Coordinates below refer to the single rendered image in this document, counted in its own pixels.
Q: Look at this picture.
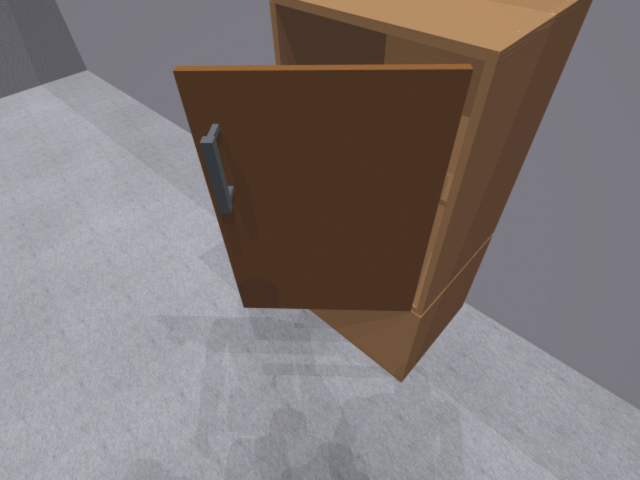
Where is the cupboard door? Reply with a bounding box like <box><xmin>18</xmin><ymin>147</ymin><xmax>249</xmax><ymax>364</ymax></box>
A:
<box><xmin>173</xmin><ymin>64</ymin><xmax>473</xmax><ymax>311</ymax></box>

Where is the handle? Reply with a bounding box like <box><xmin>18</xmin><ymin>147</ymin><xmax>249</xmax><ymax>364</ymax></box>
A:
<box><xmin>200</xmin><ymin>124</ymin><xmax>235</xmax><ymax>214</ymax></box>

